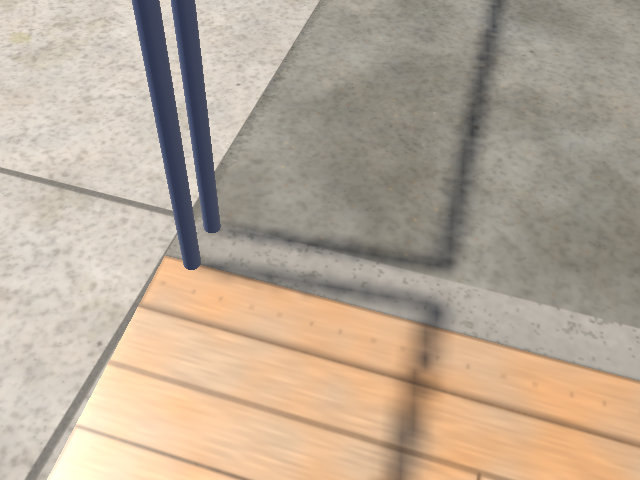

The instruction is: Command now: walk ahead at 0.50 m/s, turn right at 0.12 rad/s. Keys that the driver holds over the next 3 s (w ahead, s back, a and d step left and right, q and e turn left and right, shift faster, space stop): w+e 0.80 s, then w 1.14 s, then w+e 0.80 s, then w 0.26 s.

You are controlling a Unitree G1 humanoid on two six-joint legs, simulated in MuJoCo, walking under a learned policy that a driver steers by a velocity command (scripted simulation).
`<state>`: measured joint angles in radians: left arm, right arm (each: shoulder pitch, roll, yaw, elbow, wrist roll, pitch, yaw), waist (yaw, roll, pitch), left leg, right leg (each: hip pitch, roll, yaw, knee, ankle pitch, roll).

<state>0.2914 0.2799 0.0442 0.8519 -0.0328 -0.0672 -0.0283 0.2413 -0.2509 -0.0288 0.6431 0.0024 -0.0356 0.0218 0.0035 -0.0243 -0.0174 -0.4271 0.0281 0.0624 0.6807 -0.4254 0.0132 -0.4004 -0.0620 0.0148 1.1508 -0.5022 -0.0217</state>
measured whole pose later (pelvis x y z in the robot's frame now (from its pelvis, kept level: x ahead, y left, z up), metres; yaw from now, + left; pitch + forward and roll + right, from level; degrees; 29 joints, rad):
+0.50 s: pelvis +0.27 -0.06 +0.02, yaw -15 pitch +2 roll -1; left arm 0.15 0.26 0.05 0.65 -0.02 -0.03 -0.04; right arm 0.31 -0.25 -0.03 0.80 0.01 -0.09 -0.02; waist 0.00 0.00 0.01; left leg -0.26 0.07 -0.01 1.22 -0.46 -0.02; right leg -0.54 0.11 -0.09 0.77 -0.41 -0.15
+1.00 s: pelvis +0.54 -0.12 +0.08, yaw -31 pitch +3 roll +3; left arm 0.33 0.28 0.03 0.71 -0.02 -0.04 0.00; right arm 0.13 -0.24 -0.05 0.65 0.00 -0.09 -0.01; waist 0.00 -0.04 -0.01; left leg -0.47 -0.01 0.06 0.60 -0.31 0.05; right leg -0.38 0.08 0.12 1.17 -0.44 -0.04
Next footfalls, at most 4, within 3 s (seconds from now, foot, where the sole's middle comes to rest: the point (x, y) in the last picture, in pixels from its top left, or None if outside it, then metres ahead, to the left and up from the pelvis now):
0.42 right None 0.38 -0.14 -0.71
0.88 left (355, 363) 0.72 -0.07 -0.67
1.30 right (509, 368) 0.71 -0.40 -0.66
1.86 left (471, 224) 1.13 -0.38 -0.65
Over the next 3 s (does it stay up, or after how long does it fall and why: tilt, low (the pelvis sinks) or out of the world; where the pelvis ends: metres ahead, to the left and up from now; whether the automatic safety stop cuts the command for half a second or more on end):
stays up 1.43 -0.79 0.11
